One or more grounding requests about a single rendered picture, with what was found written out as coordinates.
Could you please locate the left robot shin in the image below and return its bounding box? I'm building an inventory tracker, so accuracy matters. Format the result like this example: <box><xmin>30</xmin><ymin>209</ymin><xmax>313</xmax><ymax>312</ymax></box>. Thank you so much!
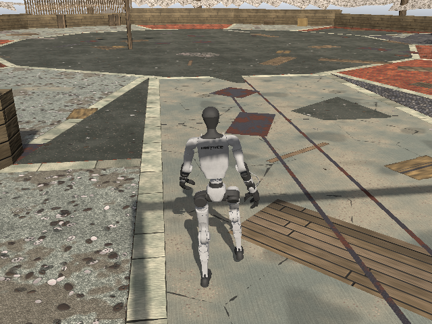
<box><xmin>198</xmin><ymin>232</ymin><xmax>209</xmax><ymax>277</ymax></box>

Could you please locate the robot left upper arm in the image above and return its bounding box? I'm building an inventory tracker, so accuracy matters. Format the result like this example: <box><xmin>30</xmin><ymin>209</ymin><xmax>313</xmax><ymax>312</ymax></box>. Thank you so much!
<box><xmin>182</xmin><ymin>137</ymin><xmax>198</xmax><ymax>173</ymax></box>

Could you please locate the left robot forearm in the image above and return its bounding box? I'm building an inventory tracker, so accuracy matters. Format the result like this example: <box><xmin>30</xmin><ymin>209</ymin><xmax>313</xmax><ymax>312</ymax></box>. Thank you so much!
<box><xmin>180</xmin><ymin>163</ymin><xmax>190</xmax><ymax>183</ymax></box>

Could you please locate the right robot forearm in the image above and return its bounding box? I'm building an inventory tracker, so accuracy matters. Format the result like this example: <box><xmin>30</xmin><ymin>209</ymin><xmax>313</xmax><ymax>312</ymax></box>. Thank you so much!
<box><xmin>240</xmin><ymin>162</ymin><xmax>257</xmax><ymax>193</ymax></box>

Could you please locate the robot right upper arm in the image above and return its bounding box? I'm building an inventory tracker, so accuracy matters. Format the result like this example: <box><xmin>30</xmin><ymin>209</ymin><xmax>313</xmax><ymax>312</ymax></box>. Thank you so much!
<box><xmin>226</xmin><ymin>135</ymin><xmax>246</xmax><ymax>173</ymax></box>

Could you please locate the robot left hand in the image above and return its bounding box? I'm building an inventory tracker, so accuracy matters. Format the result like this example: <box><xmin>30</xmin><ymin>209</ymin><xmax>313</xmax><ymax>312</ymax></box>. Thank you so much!
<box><xmin>180</xmin><ymin>179</ymin><xmax>195</xmax><ymax>190</ymax></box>

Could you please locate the left robot foot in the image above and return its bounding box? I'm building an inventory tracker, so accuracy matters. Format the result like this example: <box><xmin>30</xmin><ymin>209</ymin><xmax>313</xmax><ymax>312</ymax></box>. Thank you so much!
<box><xmin>200</xmin><ymin>269</ymin><xmax>212</xmax><ymax>288</ymax></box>

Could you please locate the robot right hand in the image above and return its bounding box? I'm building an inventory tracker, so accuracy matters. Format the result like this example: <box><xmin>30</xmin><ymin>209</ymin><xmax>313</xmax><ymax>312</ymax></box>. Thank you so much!
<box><xmin>244</xmin><ymin>190</ymin><xmax>260</xmax><ymax>209</ymax></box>

